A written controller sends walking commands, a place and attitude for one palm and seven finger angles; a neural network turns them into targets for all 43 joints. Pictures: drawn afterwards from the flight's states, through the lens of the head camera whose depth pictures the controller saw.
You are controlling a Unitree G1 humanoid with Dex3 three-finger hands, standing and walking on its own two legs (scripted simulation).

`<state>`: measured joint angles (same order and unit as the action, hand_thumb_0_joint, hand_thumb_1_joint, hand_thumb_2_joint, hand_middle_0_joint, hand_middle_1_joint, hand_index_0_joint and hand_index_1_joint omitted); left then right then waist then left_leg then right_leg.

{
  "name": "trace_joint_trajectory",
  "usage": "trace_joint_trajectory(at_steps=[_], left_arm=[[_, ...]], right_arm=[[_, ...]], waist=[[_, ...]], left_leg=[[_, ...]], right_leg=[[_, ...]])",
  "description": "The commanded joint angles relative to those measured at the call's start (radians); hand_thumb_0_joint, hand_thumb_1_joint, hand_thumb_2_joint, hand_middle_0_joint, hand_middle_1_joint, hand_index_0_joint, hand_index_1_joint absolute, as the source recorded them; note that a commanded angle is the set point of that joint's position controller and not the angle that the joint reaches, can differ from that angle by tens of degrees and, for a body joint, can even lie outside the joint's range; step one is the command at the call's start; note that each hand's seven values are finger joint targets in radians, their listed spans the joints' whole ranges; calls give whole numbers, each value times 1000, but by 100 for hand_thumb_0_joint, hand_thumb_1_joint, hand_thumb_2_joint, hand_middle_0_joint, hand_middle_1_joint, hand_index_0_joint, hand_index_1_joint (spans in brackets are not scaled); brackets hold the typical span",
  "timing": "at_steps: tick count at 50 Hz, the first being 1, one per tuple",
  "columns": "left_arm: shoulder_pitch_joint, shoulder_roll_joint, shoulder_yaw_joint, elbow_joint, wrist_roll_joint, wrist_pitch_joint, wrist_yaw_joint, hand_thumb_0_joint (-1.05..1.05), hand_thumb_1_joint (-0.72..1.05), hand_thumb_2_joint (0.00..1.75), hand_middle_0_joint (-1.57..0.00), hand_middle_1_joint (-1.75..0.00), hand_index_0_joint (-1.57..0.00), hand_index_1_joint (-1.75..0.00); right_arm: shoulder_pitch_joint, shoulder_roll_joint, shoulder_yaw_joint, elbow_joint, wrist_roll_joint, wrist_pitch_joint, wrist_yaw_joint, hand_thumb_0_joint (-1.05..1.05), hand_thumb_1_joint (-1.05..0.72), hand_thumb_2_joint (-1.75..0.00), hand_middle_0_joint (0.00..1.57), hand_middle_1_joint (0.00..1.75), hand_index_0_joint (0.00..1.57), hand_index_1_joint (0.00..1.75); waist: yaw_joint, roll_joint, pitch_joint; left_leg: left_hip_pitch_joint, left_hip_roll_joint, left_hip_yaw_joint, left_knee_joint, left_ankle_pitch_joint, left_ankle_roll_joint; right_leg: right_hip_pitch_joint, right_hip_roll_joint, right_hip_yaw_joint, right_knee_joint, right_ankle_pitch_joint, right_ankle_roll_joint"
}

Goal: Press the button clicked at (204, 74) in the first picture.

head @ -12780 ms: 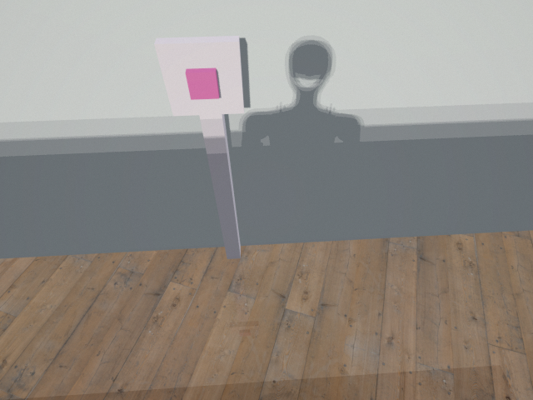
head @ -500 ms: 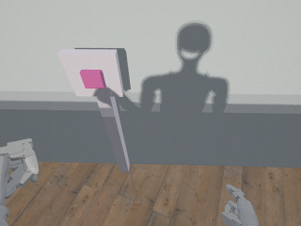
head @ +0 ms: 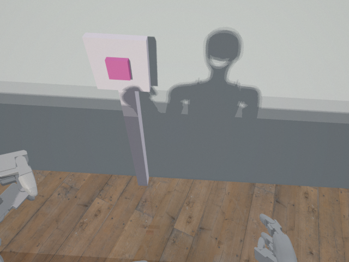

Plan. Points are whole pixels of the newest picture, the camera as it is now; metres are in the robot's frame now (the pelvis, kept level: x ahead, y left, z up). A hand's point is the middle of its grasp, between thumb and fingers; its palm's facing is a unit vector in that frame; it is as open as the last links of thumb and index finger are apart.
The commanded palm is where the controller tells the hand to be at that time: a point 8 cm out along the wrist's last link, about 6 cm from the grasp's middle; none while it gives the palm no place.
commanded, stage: step back with the hand held close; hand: left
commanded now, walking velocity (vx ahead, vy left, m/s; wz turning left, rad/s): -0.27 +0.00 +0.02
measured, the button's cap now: (118, 68) +0.62 +0.22 +0.10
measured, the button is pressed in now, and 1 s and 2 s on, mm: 0 0 0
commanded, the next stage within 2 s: stop stepping back and stand still in 0.54 s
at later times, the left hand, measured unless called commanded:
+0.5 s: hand out of the picture +0.10 +0.24 +0.19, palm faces +0.48 -0.75 -0.46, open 3.1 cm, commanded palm +0.02 +0.28 +0.19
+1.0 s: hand out of the picture +0.01 +0.24 +0.18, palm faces +0.38 -0.82 -0.43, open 3.1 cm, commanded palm -0.04 +0.27 +0.19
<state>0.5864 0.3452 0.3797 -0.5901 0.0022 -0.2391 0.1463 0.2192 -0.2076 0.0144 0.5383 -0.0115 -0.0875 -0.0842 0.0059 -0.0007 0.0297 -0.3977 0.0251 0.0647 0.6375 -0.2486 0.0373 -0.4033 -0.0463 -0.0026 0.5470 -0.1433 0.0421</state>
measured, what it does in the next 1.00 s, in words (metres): walks backwards: right foot, then left foot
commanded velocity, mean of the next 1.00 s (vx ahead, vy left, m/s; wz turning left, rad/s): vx -0.17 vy -0.01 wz -0.05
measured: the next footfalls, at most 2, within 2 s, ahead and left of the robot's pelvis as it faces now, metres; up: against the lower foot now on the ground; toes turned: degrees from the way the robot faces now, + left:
right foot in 0.54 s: -0.02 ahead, -0.14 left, +0.00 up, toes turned +8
left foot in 0.76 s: -0.14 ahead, +0.11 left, +0.00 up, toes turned +3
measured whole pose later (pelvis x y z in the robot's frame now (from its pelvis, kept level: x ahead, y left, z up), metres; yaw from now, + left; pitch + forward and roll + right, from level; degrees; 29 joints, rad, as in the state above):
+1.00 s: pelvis -0.17 -0.01 +0.01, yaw +0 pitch +0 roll -1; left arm 0.65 0.40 0.38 -0.61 -0.01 -0.21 0.16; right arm 0.25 -0.17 0.04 0.58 -0.02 -0.13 -0.05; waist -0.02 -0.05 -0.04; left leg -0.31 0.04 0.07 0.53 -0.22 0.01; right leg -0.26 0.02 -0.04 0.49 -0.30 -0.01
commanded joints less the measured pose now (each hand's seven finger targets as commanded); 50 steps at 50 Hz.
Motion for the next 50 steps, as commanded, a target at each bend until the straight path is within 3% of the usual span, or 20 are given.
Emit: trace_joint_trajectory(at_steps=[1, 7, 13, 16, 19, 21, 24, 25, 26, 27, 28, 32, 35, 36, 37, 38, 40, 43, 46, 50], left_arm=[[-40, 172, 121, -206, -1, -80, 33, 0, 90, 90, -130, -150, -130, -150], [-33, 177, 154, -196, 12, -110, 24, 0, 90, 90, -130, -150, -130, -150], [-68, 180, 131, -212, -11, -119, 27, 0, 90, 90, -130, -150, -130, -150], [-78, 196, 138, -238, -11, -129, 38, 0, 90, 90, -130, -150, -130, -150], [-62, 183, 176, -259, -4, -133, 40, 0, 90, 90, -130, -150, -130, -150], [-54, 222, 200, -277, -23, -136, 38, 0, 90, 90, -130, -150, -130, -150], [34, 171, 159, -194, -42, -119, 27, 0, 90, 90, -130, -150, -130, -150], [21, 187, 156, -202, -47, -121, 18, 0, 90, 90, -130, -150, -130, -150], [-16, 204, 147, -220, -41, -123, 11, 0, 90, 90, -130, -150, -130, -150], [-57, 234, 142, -207, -36, -126, 15, 0, 90, 90, -130, -150, -130, -150], [-112, 255, 144, -180, -31, -109, 30, 0, 90, 90, -130, -150, -130, -150], [-84, 210, 122, -168, -15, -71, 18, 0, 90, 90, -130, -150, -130, -150], [-33, 174, 99, -179, -16, -73, 25, 0, 90, 90, -130, -150, -130, -150], [-28, 180, 88, -225, -19, -79, 24, 0, 90, 90, -130, -150, -130, -150], [-46, 199, 107, -273, -14, -92, 24, 0, 90, 90, -130, -150, -130, -150], [-51, 222, 124, -291, -14, -95, 25, 0, 90, 90, -130, -150, -130, -150], [-5, 200, 139, -259, -41, -70, 21, 0, 90, 90, -130, -150, -130, -150], [79, 154, 95, -232, -25, -38, 27, 0, 90, 90, -130, -150, -130, -150], [37, 158, 69, -212, -16, -16, 31, 0, 90, 90, -130, -150, -130, -150], [-46, 227, 124, -155, -27, -13, 30, 0, 90, 90, -130, -150, -130, -150]], right_arm=[[-89, -140, -61, -149, 3, -78, -13, 0, -90, -90, 20, 30, 20, 30], [-93, -138, -71, -149, 3, -96, -8, 0, -90, -90, 20, 30, 20, 30], [-63, -125, -73, -100, -7, -82, 6, 0, -90, -90, 20, 30, 20, 30], [-63, -133, -75, -96, -9, -69, 2, 0, -90, -90, 20, 30, 20, 30], [-108, -134, -78, -112, -11, -91, -7, 0, -90, -90, 20, 30, 20, 30], [-97, -103, -94, -99, -4, -113, -2, 0, -90, -90, 20, 30, 20, 30], [-113, -115, -95, -95, 11, -125, 25, 0, -90, -90, 20, 30, 20, 30], [-113, -106, -87, -86, 7, -128, 28, 0, -90, -90, 20, 30, 20, 30], [-112, -95, -86, -81, 2, -123, 29, 0, -90, -90, 20, 30, 20, 30], [-114, -68, -75, -65, 2, -109, 32, 0, -90, -90, 20, 30, 20, 30], [-120, -80, -67, -44, -14, -99, 37, 0, -90, -90, 20, 30, 20, 30], [-126, -49, -47, -50, -13, -70, 11, 0, -90, -90, 20, 30, 20, 30], [-80, -79, -30, -65, -8, -75, 3, 0, -90, -90, 20, 30, 20, 30], [-78, -109, -45, -81, -8, -84, -5, 0, -90, -90, 20, 30, 20, 30], [-65, -143, -58, -103, -7, -94, 0, 0, -90, -90, 20, 30, 20, 30], [-55, -132, -69, -112, 0, -108, 9, 0, -90, -90, 20, 30, 20, 30], [-58, -100, -64, -102, -5, -126, 16, 0, -90, -90, 20, 30, 20, 30], [-64, -106, -49, -80, 12, -132, 33, 0, -90, -90, 20, 30, 20, 30], [-103, -123, -41, -90, 12, -108, 26, 0, -90, -90, 20, 30, 20, 30], [-95, -119, -56, -87, -10, -64, 9, 0, -90, -90, 20, 30, 20, 30]], waist=[[-8, 89, -81], [-8, 57, -69], [-23, -87, -102], [-32, -7, -109], [-13, 268, -152], [-14, 164, -196], [2, 254, -103], [5, 188, -65], [-5, 43, -35], [-2, -203, -37], [18, -211, -69], [-9, -216, -128], [-24, -41, -198], [-17, 78, -194], [2, 233, -209], [4, 177, -229], [-25, 263, -173], [-17, 137, -112], [-25, 193, -53], [-36, -35, -48]], left_leg=[[-228, 97, -159, -295, -389, 44], [-370, 96, -160, -249, -471, 63], [-46, 4, -98, -19, -303, 3], [-17, 44, -162, -79, -358, 21], [-382, 307, -400, -444, -536, 133], [-239, 331, -339, -381, -272, 137], [-247, 266, -161, -331, -346, 55], [-195, 222, -130, -258, -306, 22], [-129, 123, -74, -81, -278, -28], [-37, -5, -3, 280, -217, -96], [-61, -22, -64, 507, -216, -91], [-16, -12, -47, 314, -195, -73], [162, -27, -25, -210, -25, -33], [215, 36, -48, -346, 72, -31], [255, 213, -247, -350, 250, 28], [317, 290, -271, -324, 418, 73], [200, 322, -348, -408, 158, 102], [160, 251, -185, -339, 178, 72], [-50, 180, -130, -391, -280, 25], [18, 21, -42, -98, -237, -24]], right_leg=[[216, 24, 79, -12, -176, -32], [283, 44, 152, 59, -99, -38], [-66, -74, 263, -148, -246, -92], [-127, -37, 202, -101, -334, -74], [222, 138, 26, 460, -212, -6], [136, 127, 57, 544, -314, -15], [173, 95, -25, 246, -358, -51], [121, 66, -1, 52, -350, -67], [-2, -26, 206, -148, -350, -116], [-206, -273, 554, -372, -337, -210], [-206, -347, 558, -401, -147, -255], [27, -181, 280, -184, 438, -184], [106, -110, 209, -70, 271, -117], [122, -36, 164, 5, 144, -77], [33, 39, 104, 118, -67, -33], [-33, 75, 48, 217, -261, -22], [-63, 66, 50, 403, -340, -16], [22, 48, -15, 201, -265, -17], [264, 62, -66, -44, -180, -32], [96, -97, 216, -290, -446, -150]])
